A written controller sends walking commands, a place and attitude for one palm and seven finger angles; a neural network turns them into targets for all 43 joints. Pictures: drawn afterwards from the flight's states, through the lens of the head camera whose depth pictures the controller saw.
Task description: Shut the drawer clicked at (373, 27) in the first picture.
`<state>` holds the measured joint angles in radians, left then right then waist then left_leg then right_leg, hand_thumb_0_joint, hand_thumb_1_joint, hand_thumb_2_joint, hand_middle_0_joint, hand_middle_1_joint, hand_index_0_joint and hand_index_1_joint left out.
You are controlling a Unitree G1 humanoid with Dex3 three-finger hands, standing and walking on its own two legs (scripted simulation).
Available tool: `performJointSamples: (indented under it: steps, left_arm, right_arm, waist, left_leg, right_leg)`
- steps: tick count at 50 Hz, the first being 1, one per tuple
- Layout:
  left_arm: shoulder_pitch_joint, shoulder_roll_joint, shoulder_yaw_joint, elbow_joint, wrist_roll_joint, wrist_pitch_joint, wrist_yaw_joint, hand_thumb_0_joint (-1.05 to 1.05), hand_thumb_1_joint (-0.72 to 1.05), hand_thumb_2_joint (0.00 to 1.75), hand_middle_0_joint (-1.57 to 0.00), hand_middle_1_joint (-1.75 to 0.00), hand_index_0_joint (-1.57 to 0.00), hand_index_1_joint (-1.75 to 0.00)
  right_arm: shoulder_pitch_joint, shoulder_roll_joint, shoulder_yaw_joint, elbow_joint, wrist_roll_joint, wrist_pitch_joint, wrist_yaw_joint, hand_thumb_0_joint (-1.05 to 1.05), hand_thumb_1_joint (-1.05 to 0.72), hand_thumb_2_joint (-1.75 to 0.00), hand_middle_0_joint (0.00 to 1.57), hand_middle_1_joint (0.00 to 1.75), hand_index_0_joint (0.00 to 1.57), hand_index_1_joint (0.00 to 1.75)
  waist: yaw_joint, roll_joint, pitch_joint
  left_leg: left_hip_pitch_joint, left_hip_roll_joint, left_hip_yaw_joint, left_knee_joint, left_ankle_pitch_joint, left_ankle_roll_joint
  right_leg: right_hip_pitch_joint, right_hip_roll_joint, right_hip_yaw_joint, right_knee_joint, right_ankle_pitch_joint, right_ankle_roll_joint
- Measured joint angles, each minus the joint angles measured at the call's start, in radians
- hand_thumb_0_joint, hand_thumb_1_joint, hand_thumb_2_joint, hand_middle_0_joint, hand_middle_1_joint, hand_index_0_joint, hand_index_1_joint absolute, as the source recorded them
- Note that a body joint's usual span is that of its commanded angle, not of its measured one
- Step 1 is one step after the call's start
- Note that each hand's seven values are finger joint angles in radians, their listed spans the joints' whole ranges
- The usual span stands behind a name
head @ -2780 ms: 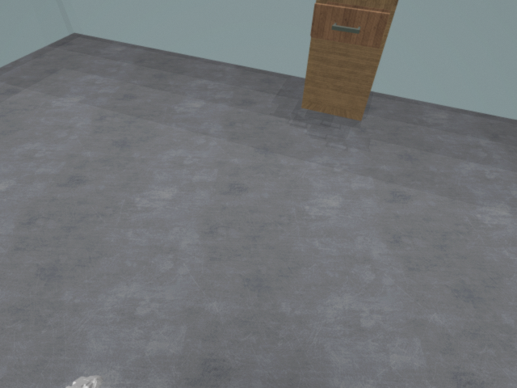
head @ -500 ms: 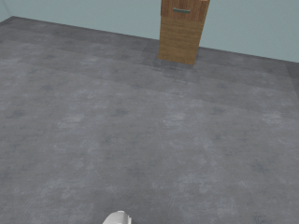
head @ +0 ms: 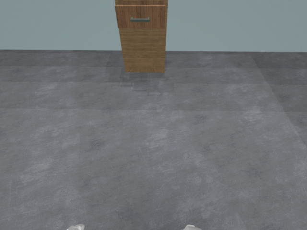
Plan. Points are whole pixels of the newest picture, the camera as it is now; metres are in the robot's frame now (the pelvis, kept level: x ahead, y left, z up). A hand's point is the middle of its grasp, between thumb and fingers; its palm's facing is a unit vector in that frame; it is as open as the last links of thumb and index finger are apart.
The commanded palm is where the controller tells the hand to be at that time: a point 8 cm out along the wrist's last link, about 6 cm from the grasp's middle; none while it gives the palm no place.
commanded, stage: walk to a spot facing it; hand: left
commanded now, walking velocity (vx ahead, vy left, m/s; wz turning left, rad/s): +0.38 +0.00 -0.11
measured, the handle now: (140, 19) +1.57 +0.15 -0.13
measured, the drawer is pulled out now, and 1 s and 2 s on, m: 0.16 0.16 0.16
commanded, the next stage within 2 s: take the last steps up to it in 1.58 s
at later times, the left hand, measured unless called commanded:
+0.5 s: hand (92, 220) +0.19 +0.21 -0.20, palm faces +0.04 -0.99 -0.15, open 7.3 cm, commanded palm none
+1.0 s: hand (128, 119) +0.59 +0.14 -0.17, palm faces -0.08 -0.98 -0.19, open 7.4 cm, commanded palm none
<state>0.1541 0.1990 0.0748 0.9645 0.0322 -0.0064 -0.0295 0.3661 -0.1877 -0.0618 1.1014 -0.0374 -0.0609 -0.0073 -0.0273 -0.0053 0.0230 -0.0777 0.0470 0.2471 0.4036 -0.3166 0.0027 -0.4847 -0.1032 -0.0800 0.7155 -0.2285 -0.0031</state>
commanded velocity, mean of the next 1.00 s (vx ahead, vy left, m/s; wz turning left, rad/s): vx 0.38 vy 0.00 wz -0.08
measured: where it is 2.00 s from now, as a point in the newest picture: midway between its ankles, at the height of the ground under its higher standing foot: (159, 144)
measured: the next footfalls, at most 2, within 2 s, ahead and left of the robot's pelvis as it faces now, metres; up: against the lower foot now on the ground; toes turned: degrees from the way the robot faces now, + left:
right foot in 0.06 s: +0.15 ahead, -0.13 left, +0.00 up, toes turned -8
left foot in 0.44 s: +0.34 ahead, +0.14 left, +0.00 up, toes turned +10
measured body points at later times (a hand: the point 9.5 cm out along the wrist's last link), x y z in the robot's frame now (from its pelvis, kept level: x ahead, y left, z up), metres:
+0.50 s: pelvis +0.24 +0.03 -0.02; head +0.25 +0.05 +0.43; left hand +0.19 +0.26 -0.19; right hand +0.31 -0.23 -0.14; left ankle +0.30 +0.13 -0.74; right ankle +0.12 -0.12 -0.70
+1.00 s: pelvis +0.47 -0.03 -0.02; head +0.50 -0.05 +0.43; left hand +0.60 +0.19 -0.16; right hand +0.36 -0.23 -0.18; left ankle +0.36 +0.12 -0.65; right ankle +0.53 -0.13 -0.74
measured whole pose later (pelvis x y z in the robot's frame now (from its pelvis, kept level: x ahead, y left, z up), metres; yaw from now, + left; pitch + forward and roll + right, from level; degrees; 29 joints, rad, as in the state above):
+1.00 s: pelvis +0.47 -0.03 -0.02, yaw -5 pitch -2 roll +0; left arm 0.13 0.15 0.06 1.01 0.02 -0.07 -0.01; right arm 0.40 -0.13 -0.05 1.18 -0.02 -0.02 0.00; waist -0.03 0.03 0.08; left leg -0.28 0.13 0.08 1.18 -0.43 0.00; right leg -0.38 -0.05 -0.17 0.65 -0.24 -0.06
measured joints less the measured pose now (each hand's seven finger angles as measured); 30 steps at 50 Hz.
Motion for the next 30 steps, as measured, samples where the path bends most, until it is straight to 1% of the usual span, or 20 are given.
performJointSamples:
  steps: [2,3,4,5,7,8,9,10,12,15,18,21,22,23,24,25,26,27,28,30]
  left_arm:
    - [-0.019,-0.002,-0.004,-0.005,0.000,-0.007,-0.002,0.00,0.92,0.90,-0.20,-0.29,-0.19,-0.30]
    - [-0.025,-0.001,-0.008,-0.008,0.001,-0.015,-0.003,0.00,0.92,0.90,-0.20,-0.29,-0.19,-0.30]
    - [-0.033,-0.003,-0.011,-0.008,0.002,-0.030,-0.002,0.00,0.92,0.90,-0.20,-0.29,-0.19,-0.30]
    - [-0.039,-0.007,-0.014,-0.006,0.000,-0.044,0.002,0.00,0.91,0.90,-0.20,-0.30,-0.19,-0.30]
    - [-0.026,-0.018,-0.022,0.001,-0.009,-0.062,0.009,0.00,0.91,0.90,-0.20,-0.30,-0.19,-0.30]
    - [-0.012,-0.025,-0.026,0.007,-0.011,-0.064,0.013,0.00,0.91,0.90,-0.20,-0.30,-0.19,-0.30]
    - [0.007,-0.033,-0.029,0.017,-0.011,-0.064,0.018,0.00,0.91,0.90,-0.20,-0.30,-0.19,-0.30]
    - [0.027,-0.040,-0.032,0.029,-0.011,-0.063,0.022,0.00,0.91,0.90,-0.20,-0.30,-0.19,-0.30]
    - [0.066,-0.035,-0.016,0.050,-0.015,-0.064,0.041,-0.01,0.94,0.90,-0.20,-0.30,-0.20,-0.30]
    - [0.116,-0.017,-0.019,0.090,-0.010,-0.058,0.038,-0.01,0.95,0.90,-0.21,-0.30,-0.20,-0.30]
    - [0.156,-0.010,-0.023,0.124,-0.007,-0.052,0.032,-0.01,0.94,0.90,-0.20,-0.30,-0.20,-0.30]
    - [0.196,-0.008,-0.021,0.148,-0.007,-0.044,0.027,0.00,0.93,0.90,-0.20,-0.30,-0.20,-0.30]
    - [0.212,-0.009,-0.020,0.154,-0.009,-0.041,0.025,0.00,0.93,0.90,-0.20,-0.30,-0.20,-0.30]
    - [0.220,-0.007,-0.017,0.161,-0.012,-0.034,0.023,0.00,0.93,0.90,-0.20,-0.30,-0.20,-0.30]
    - [0.220,-0.006,-0.016,0.167,-0.014,-0.023,0.021,0.00,0.92,0.90,-0.20,-0.30,-0.20,-0.30]
    - [0.215,-0.005,-0.016,0.172,-0.015,-0.014,0.020,0.00,0.92,0.90,-0.20,-0.30,-0.19,-0.30]
    - [0.208,-0.004,-0.014,0.175,-0.014,-0.008,0.018,0.00,0.92,0.90,-0.20,-0.30,-0.19,-0.30]
    - [0.198,-0.001,-0.013,0.175,-0.013,-0.005,0.015,0.00,0.92,0.90,-0.20,-0.30,-0.19,-0.30]
    - [0.185,0.001,-0.011,0.171,-0.011,-0.005,0.012,0.01,0.92,0.90,-0.20,-0.30,-0.19,-0.30]
    - [0.158,0.003,-0.008,0.154,-0.007,-0.005,0.008,0.01,0.92,0.90,-0.20,-0.30,-0.19,-0.30]
  right_arm:
    - [0.026,0.001,0.002,0.014,-0.002,0.008,0.003,0.00,-0.92,-0.89,0.20,0.30,0.20,0.30]
    - [0.043,0.003,0.005,0.020,0.000,0.011,0.005,0.00,-0.92,-0.89,0.20,0.30,0.20,0.30]
    - [0.053,0.006,0.007,0.028,0.004,0.015,0.007,0.00,-0.91,-0.89,0.20,0.30,0.20,0.30]
    - [0.052,0.008,0.010,0.036,0.008,0.024,0.010,0.00,-0.91,-0.89,0.20,0.30,0.20,0.30]
    - [0.039,0.012,0.014,0.048,0.013,0.039,0.014,0.01,-0.91,-0.89,0.20,0.30,0.20,0.30]
    - [0.028,0.013,0.013,0.047,0.014,0.043,0.015,0.01,-0.91,-0.89,0.20,0.30,0.20,0.30]
    - [0.014,0.013,0.012,0.042,0.012,0.045,0.016,0.01,-0.91,-0.89,0.20,0.30,0.20,0.30]
    - [-0.001,0.012,0.011,0.034,0.010,0.047,0.016,0.01,-0.91,-0.89,0.20,0.30,0.20,0.30]
    - [-0.033,0.016,0.008,0.008,0.008,0.048,0.018,0.01,-0.91,-0.89,0.20,0.30,0.20,0.30]
    - [-0.085,0.022,0.004,-0.034,0.009,0.045,0.027,0.01,-0.91,-0.90,0.20,0.30,0.20,0.30]
    - [-0.130,0.014,-0.001,-0.063,0.011,0.037,0.033,0.01,-0.92,-0.90,0.20,0.30,0.20,0.30]
    - [-0.159,0.000,-0.001,-0.082,0.012,0.020,0.039,0.01,-0.92,-0.90,0.20,0.30,0.20,0.30]
    - [-0.163,-0.007,0.001,-0.090,0.010,0.009,0.038,0.01,-0.92,-0.90,0.20,0.30,0.20,0.30]
    - [-0.172,-0.008,0.000,-0.094,0.005,-0.003,0.034,0.01,-0.92,-0.90,0.20,0.30,0.20,0.30]
    - [-0.179,-0.006,0.001,-0.098,0.002,-0.012,0.030,0.01,-0.92,-0.90,0.20,0.30,0.20,0.30]
    - [-0.181,-0.002,0.004,-0.100,0.001,-0.017,0.023,0.00,-0.92,-0.90,0.20,0.30,0.20,0.30]
    - [-0.177,0.003,0.008,-0.099,0.001,-0.020,0.017,0.00,-0.92,-0.89,0.20,0.30,0.20,0.30]
    - [-0.168,0.010,0.011,-0.095,0.002,-0.021,0.012,0.00,-0.91,-0.89,0.20,0.30,0.20,0.30]
    - [-0.156,0.019,0.015,-0.088,0.002,-0.022,0.007,0.00,-0.91,-0.89,0.20,0.30,0.20,0.30]
    - [-0.126,0.037,0.021,-0.066,0.004,-0.024,-0.001,0.00,-0.91,-0.89,0.20,0.30,0.20,0.30]
  waist:
    - [-0.013,0.011,0.008]
    - [-0.017,0.015,0.011]
    - [-0.016,0.024,0.018]
    - [-0.016,0.032,0.028]
    - [-0.009,0.033,0.035]
    - [-0.006,0.033,0.034]
    - [-0.005,0.034,0.030]
    - [-0.004,0.034,0.025]
    - [-0.003,0.031,0.013]
    - [0.002,0.023,0.001]
    - [0.019,0.015,0.002]
    - [0.039,0.003,0.006]
    - [0.043,0.001,0.005]
    - [0.043,-0.013,0.010]
    - [0.043,-0.022,0.017]
    - [0.041,-0.026,0.021]
    - [0.038,-0.028,0.021]
    - [0.036,-0.031,0.020]
    - [0.036,-0.034,0.018]
    - [0.039,-0.037,0.012]
  left_leg:
    - [0.022,0.020,0.006,0.031,-0.046,-0.020]
    - [0.022,0.035,0.004,0.072,-0.082,-0.032]
    - [-0.002,0.059,-0.003,0.158,-0.119,-0.032]
    - [-0.051,0.074,-0.037,0.297,-0.154,-0.024]
    - [-0.173,0.065,-0.113,0.589,-0.166,-0.010]
    - [-0.230,0.063,-0.136,0.687,-0.136,-0.006]
    - [-0.281,0.067,-0.149,0.742,-0.099,-0.007]
    - [-0.325,0.075,-0.154,0.760,-0.065,-0.011]
    - [-0.395,0.092,-0.160,0.722,-0.017,-0.022]
    - [-0.448,0.113,-0.152,0.569,0.047,-0.035]
    - [-0.441,0.115,-0.143,0.398,0.084,-0.033]
    - [-0.379,0.099,-0.123,0.259,0.100,-0.024]
    - [-0.344,0.090,-0.114,0.212,0.107,-0.017]
    - [-0.337,0.079,-0.101,0.231,0.112,0.004]
    - [-0.333,0.074,-0.090,0.265,0.085,0.017]
    - [-0.319,0.072,-0.080,0.280,0.056,0.025]
    - [-0.296,0.068,-0.071,0.273,0.036,0.028]
    - [-0.267,0.063,-0.064,0.248,0.030,0.026]
    - [-0.236,0.056,-0.056,0.214,0.034,0.022]
    - [-0.172,0.043,-0.042,0.139,0.042,0.022]
  right_leg:
    - [0.055,0.014,-0.018,-0.087,0.004,-0.006]
    - [0.093,0.024,-0.027,-0.136,0.007,-0.017]
    - [0.107,0.036,-0.037,-0.141,0.033,-0.024]
    - [0.110,0.045,-0.046,-0.111,0.017,-0.028]
    - [0.140,0.056,-0.051,-0.097,-0.028,-0.034]
    - [0.167,0.061,-0.053,-0.117,-0.039,-0.033]
    - [0.196,0.067,-0.055,-0.147,-0.038,-0.028]
    - [0.223,0.072,-0.056,-0.180,-0.033,-0.023]
    - [0.274,0.081,-0.059,-0.241,-0.028,-0.022]
    - [0.334,0.086,-0.060,-0.304,-0.034,-0.014]
    - [0.385,0.085,-0.059,-0.318,-0.068,0.006]
    - [0.427,0.071,-0.053,-0.282,-0.136,0.034]
    - [0.428,0.063,-0.046,-0.239,-0.174,0.041]
    - [0.403,0.043,-0.036,-0.149,-0.213,0.031]
    - [0.354,0.037,-0.009,-0.010,-0.250,0.017]
    - [0.295,0.043,0.018,0.144,-0.263,0.005]
    - [0.235,0.048,0.033,0.279,-0.243,-0.005]
    - [0.181,0.047,0.036,0.377,-0.207,-0.010]
    - [0.132,0.041,0.034,0.439,-0.168,-0.011]
    - [0.051,0.026,0.028,0.477,-0.105,-0.004]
